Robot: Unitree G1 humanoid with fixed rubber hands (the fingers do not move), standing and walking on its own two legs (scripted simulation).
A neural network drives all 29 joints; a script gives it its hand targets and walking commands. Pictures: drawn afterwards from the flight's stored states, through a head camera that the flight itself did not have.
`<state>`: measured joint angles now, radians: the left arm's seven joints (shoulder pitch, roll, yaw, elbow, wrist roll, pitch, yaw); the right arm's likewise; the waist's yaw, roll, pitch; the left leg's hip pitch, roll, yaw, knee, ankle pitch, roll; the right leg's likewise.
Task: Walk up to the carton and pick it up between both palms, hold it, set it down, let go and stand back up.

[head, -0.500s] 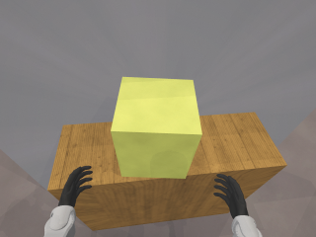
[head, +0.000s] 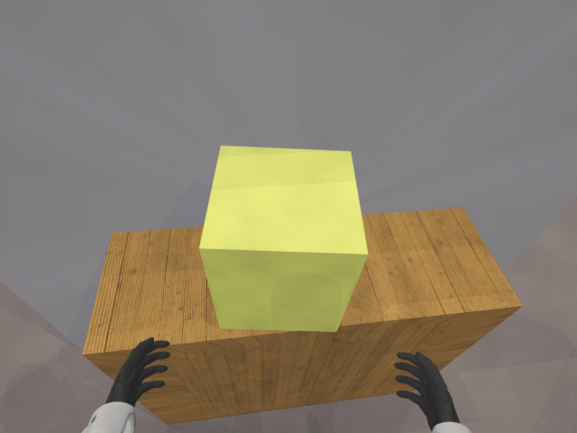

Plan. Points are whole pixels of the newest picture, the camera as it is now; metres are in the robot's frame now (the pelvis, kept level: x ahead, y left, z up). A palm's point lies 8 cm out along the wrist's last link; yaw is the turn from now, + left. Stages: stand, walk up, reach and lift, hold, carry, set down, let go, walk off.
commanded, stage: set down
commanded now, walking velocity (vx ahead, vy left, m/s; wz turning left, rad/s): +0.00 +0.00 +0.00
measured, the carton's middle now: (282, 244) +0.40 +0.03 -0.01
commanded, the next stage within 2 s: let go in 0.32 s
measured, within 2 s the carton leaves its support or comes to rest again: neither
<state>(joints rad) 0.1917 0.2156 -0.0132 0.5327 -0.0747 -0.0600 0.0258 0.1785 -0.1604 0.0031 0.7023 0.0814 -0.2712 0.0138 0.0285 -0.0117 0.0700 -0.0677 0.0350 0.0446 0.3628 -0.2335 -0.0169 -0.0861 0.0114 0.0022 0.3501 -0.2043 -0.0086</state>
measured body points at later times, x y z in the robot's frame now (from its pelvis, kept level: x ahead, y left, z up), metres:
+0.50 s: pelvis +0.00 +0.00 +0.00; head +0.01 +0.01 +0.45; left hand +0.16 +0.23 -0.09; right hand +0.16 -0.23 -0.09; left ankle -0.02 +0.12 -0.75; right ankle -0.01 -0.12 -0.75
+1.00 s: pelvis -0.01 +0.00 -0.01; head -0.01 +0.01 +0.44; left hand +0.12 +0.25 -0.11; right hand +0.11 -0.24 -0.12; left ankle -0.02 +0.12 -0.75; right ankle -0.01 -0.12 -0.75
